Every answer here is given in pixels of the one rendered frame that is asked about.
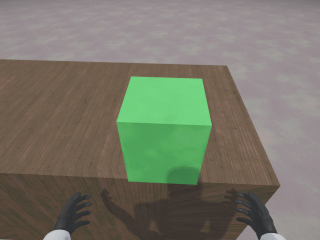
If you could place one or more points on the carton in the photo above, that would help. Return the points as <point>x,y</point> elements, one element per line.
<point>164,126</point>

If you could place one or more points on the robot left hand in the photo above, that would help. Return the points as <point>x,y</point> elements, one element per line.
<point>68,215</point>

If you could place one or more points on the pedestal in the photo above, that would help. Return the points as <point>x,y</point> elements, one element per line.
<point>59,136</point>

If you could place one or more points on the robot left forearm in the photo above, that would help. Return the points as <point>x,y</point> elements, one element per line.
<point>58,234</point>

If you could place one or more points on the robot right hand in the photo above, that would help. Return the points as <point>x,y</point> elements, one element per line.
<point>261,222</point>

